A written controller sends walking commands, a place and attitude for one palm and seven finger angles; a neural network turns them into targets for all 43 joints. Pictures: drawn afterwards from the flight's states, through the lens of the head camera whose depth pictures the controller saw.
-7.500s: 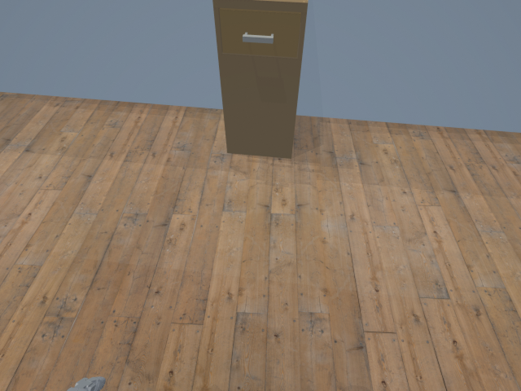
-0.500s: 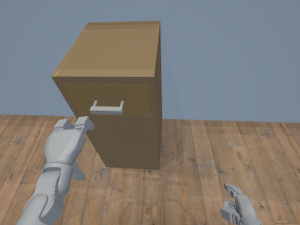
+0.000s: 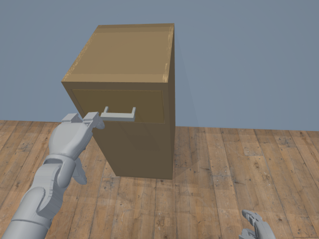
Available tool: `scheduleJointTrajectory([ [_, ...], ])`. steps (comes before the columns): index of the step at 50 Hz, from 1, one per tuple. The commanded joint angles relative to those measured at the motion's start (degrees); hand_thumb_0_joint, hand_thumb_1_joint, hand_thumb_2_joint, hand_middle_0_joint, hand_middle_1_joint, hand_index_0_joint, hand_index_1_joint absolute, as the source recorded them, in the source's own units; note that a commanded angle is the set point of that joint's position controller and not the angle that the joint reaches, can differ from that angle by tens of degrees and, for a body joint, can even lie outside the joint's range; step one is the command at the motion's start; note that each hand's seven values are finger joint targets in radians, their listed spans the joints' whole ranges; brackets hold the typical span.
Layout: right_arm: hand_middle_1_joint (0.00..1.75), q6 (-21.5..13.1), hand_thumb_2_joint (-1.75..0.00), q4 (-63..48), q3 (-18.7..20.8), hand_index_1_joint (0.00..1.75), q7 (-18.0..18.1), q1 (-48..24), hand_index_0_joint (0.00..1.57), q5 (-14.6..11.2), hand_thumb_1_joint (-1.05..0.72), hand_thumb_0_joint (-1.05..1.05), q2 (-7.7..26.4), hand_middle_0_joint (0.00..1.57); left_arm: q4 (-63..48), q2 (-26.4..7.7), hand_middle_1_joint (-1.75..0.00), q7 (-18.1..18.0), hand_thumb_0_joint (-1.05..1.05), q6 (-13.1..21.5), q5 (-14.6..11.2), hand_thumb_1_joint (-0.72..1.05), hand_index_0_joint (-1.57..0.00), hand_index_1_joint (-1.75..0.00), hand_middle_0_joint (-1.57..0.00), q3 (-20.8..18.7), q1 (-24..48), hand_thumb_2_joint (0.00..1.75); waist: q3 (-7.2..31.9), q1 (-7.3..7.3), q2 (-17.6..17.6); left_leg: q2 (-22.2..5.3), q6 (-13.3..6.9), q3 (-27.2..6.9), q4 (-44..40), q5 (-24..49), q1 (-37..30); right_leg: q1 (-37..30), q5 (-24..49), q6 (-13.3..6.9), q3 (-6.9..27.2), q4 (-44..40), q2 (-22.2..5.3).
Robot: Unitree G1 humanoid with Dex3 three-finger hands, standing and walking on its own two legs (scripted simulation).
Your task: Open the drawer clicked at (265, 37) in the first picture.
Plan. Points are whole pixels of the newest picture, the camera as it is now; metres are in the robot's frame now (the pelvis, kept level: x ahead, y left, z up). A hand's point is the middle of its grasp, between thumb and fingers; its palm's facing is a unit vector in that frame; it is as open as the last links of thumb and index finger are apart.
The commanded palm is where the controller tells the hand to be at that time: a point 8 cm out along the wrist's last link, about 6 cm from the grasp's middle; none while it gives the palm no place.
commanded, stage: raise the hand with hooked fingers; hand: left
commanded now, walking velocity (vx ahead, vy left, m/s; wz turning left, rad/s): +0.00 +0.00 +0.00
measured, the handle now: (119, 113) +0.55 +0.24 -0.08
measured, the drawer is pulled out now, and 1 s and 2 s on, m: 0.00 0.00 0.00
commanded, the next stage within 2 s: move the hooked fingers above the handle in 0.14 s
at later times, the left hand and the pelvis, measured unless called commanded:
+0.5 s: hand (89, 145) +0.32 +0.23 +0.05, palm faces -0.02 -0.07 -1.00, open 13.9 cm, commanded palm +0.31 +0.24 +0.11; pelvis -0.01 -0.02 +0.00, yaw +1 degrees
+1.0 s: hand (100, 130) +0.39 +0.23 +0.02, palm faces -0.04 -0.05 -1.00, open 13.9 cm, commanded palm +0.37 +0.24 +0.08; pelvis +0.00 -0.01 -0.01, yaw -1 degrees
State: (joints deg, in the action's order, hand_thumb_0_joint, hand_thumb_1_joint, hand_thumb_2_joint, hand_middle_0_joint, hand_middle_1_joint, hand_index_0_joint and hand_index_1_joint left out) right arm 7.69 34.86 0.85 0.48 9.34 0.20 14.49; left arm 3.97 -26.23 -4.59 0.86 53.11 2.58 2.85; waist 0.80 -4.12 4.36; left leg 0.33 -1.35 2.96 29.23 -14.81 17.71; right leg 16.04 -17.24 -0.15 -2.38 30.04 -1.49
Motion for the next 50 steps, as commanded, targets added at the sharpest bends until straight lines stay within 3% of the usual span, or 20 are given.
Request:
scheduleJointTrajectory([
  [1, 0.30, -2.93, -0.90, -8.35, 2.40, 0.30, 0.44, -6.46, 0.20, -0.42, -0.90, 0.00, 5.81, 0.20, -10.67, -12.31, -1.20, -4.90, 0.00, 1.03, 0.36, -0.50, -0.30, -1.20, -0.30, -8.66, 15.13, 0.30, 14.96, -0.22, -3.33, 1.24, -0.54, -2.22, -2.19, 16.33, -6.80, -3.57, 14.06, -2.00, 0.54, -3.01, 2.62],
  [8, 0.30, -3.30, -0.90, -7.73, 2.57, 0.30, 0.72, -7.07, 0.20, -0.84, -0.90, 0.00, 5.85, 0.20, -10.01, -11.10, -1.20, -5.71, 0.00, -0.83, 0.69, -0.50, -0.30, -1.20, -0.30, -6.31, 16.08, 0.30, 14.78, 0.17, -2.20, 1.52, -0.75, -1.59, -2.57, 14.07, -6.96, -3.29, 12.67, -1.96, 0.97, -3.53, 2.53],
  [12, 0.30, -3.42, -0.90, -8.06, 2.23, 0.30, 1.07, -7.54, 0.20, -0.93, -0.90, 0.00, 5.73, 0.20, -8.71, -11.17, -1.20, -4.62, 0.00, -1.24, 0.14, -0.50, -0.30, -1.20, -0.30, -6.25, 14.91, 0.30, 13.75, 0.04, -4.53, 1.71, -1.02, -1.39, -2.97, 12.65, -6.07, -4.15, 12.20, -1.65, 1.27, -4.13, 2.35],
  [17, 0.30, -3.41, -0.90, -6.85, 1.97, 0.30, 1.90, -6.54, 0.20, -1.21, -0.90, 0.00, 5.92, 0.20, -2.15, -12.23, -1.20, -3.99, 0.00, -0.31, 1.01, -0.50, -0.30, -1.20, -0.30, -6.17, 21.56, 0.30, 11.39, 1.17, -5.98, 2.19, -1.18, -0.76, -2.32, 9.66, -3.82, -2.00, 10.22, -1.33, 1.72, -4.47, 2.29],
  [18, 0.30, -3.59, -0.90, -6.79, 2.01, 0.30, 2.11, -6.27, 0.20, -1.17, -0.90, 0.00, 5.85, 0.20, -1.23, -11.92, -1.20, -3.90, 0.00, 0.11, 1.12, -0.50, -0.30, -1.20, -0.30, -5.59, 23.25, 0.30, 12.24, 1.24, -5.04, 2.22, -1.26, -0.73, -1.96, 9.52, -4.05, -1.59, 10.15, -1.36, 1.80, -4.21, 2.23],
  [20, 0.30, -3.63, -0.90, -6.25, 2.28, 0.30, 2.39, -5.30, 0.20, -0.92, -0.90, 0.00, 6.11, 0.20, 0.48, -14.44, -1.20, -4.15, 0.00, 1.17, 1.64, -0.50, -0.30, -1.20, -0.30, -7.58, 25.84, 0.30, 14.00, 1.32, -4.78, 2.34, -1.31, -0.82, -1.00, 10.21, -3.77, -1.91, 10.98, -1.37, 2.14, -3.72, 2.34],
  [23, 0.30, -4.00, -0.90, -6.01, 2.86, 0.30, 2.42, -4.33, 0.20, -0.86, -0.90, 0.00, 5.70, 0.20, 1.72, -12.63, -1.20, -4.50, 0.00, 2.94, 1.71, -0.50, -0.30, -1.20, -0.30, -6.00, 27.92, 0.30, 16.38, 1.61, -2.71, 2.43, -1.44, -0.82, 0.56, 12.32, -4.45, -1.01, 13.88, -1.55, 2.05, -2.20, 2.33],
  [30, 0.30, -3.20, -0.90, -5.32, 3.65, 0.30, 2.09, -1.31, 0.20, -0.84, -0.90, 0.00, 6.46, 0.20, 8.59, -12.99, -1.20, -5.69, 0.00, 3.56, 2.71, -0.50, -0.30, -1.20, -0.30, -6.21, 32.74, 0.30, 18.44, 2.41, -5.19, 2.46, -1.42, -1.03, 2.92, 13.83, -1.24, 0.46, 16.15, -1.64, 1.78, 0.23, 2.73],
  [36, 0.30, -2.39, -0.90, -4.91, 4.36, 0.30, 2.06, 1.44, 0.20, -0.85, -0.90, 0.00, 6.96, 0.20, 12.80, -15.37, -1.20, -6.94, 0.00, 3.95, 3.54, -0.50, -0.30, -1.20, -0.30, -8.17, 35.90, 0.30, 21.16, 2.50, -4.46, 2.18, -1.48, -1.10, 4.45, 16.19, 0.51, 0.77, 18.90, -1.84, 1.65, 2.45, 2.90],
  [37, 0.30, -2.25, -0.90, -5.00, 4.58, 0.30, 1.99, 1.61, 0.20, -0.83, -0.90, 0.00, 6.87, 0.20, 12.44, -14.31, -1.20, -7.17, 0.00, 4.17, 3.59, -0.50, -0.30, -1.20, -0.30, -7.31, 35.46, 0.30, 22.34, 2.44, -2.65, 2.20, -1.47, -1.05, 4.76, 17.22, -0.35, 1.16, 19.49, -1.99, 1.62, 2.85, 3.05],
  [38, 0.30, -2.14, -0.90, -4.76, 4.84, 0.30, 1.88, 2.17, 0.20, -0.76, -0.90, 0.00, 6.87, 0.20, 12.57, -13.33, -1.20, -7.39, 0.00, 4.31, 3.69, -0.50, -0.30, -1.20, -0.30, -6.56, 36.27, 0.30, 22.62, 3.01, -3.09, 1.98, -1.48, -1.01, 5.22, 18.28, -0.96, 1.97, 20.22, -1.97, 1.46, 3.08, 3.14],
  [40, 0.30, -1.93, -0.90, -4.73, 5.13, 0.30, 1.75, 3.01, 0.20, -0.63, -0.90, 0.00, 7.16, 0.20, 12.73, -14.35, -1.20, -7.89, 0.00, 4.53, 3.58, -0.50, -0.30, -1.20, -0.30, -7.81, 35.75, 0.30, 24.43, 2.76, -2.61, 1.95, -1.42, -1.27, 5.58, 19.67, -0.77, 1.25, 20.83, -2.11, 1.45, 3.62, 3.34],
  [41, 0.30, -1.85, -0.90, -4.42, 5.17, 0.30, 1.72, 3.41, 0.20, -0.78, -0.90, 0.00, 7.14, 0.20, 14.61, -13.49, -1.20, -8.09, 0.00, 4.36, 3.75, -0.50, -0.30, -1.20, -0.30, -6.88, 36.35, 0.30, 22.54, 3.46, -3.55, 1.77, -1.47, -1.25, 5.72, 19.04, -0.32, 2.72, 20.59, -1.98, 1.27, 3.61, 3.32],
  [44, 0.30, -1.56, -0.90, -3.84, 5.36, 0.30, 1.69, 4.60, 0.20, -0.89, -0.90, 0.00, 7.53, 0.20, 18.01, -14.77, -1.20, -8.66, 0.00, 4.24, 4.16, -0.50, -0.30, -1.20, -0.30, -7.99, 37.22, 0.30, 22.07, 3.43, -4.97, 1.77, -1.55, -0.94, 5.89, 17.63, 1.70, 3.01, 20.03, -1.91, 1.42, 3.77, 3.35],
  [45, 0.30, -1.33, -0.90, -3.73, 5.40, 0.30, 1.76, 4.76, 0.20, -0.78, -0.90, 0.00, 7.82, 0.20, 17.78, -16.11, -1.20, -8.94, 0.00, 4.46, 4.45, -0.50, -0.30, -1.20, -0.30, -9.02, 38.45, 0.30, 22.78, 3.39, -3.83, 1.75, -1.47, -1.03, 5.93, 18.11, 1.73, 2.95, 19.64, -2.09, 1.37, 4.09, 3.47],
  [46, 0.30, -1.27, -0.90, -3.79, 5.51, 0.30, 1.65, 5.23, 0.20, -0.71, -0.90, 0.00, 7.60, 0.20, 17.25, -15.39, -1.20, -9.23, 0.00, 4.64, 4.83, -0.50, -0.30, -1.20, -0.30, -8.21, 39.23, 0.30, 24.46, 3.33, -2.58, 1.71, -1.45, -1.07, 6.11, 18.78, 0.75, 3.21, 19.73, -2.12, 1.35, 4.39, 3.40],
  [50, 0.30, -0.96, -0.90, -3.03, 5.85, 0.30, 1.64, 6.40, 0.20, -0.65, -0.90, 0.00, 7.73, 0.20, 20.15, -14.65, -1.20, -10.15, 0.00, 5.11, 5.20, -0.50, -0.30, -1.20, -0.30, -7.63, 42.30, 0.30, 23.77, 4.51, -3.61, 1.38, -1.45, -1.37, 6.80, 18.75, 1.46, 5.28, 18.68, -2.18, 1.02, 4.89, 3.76],
])
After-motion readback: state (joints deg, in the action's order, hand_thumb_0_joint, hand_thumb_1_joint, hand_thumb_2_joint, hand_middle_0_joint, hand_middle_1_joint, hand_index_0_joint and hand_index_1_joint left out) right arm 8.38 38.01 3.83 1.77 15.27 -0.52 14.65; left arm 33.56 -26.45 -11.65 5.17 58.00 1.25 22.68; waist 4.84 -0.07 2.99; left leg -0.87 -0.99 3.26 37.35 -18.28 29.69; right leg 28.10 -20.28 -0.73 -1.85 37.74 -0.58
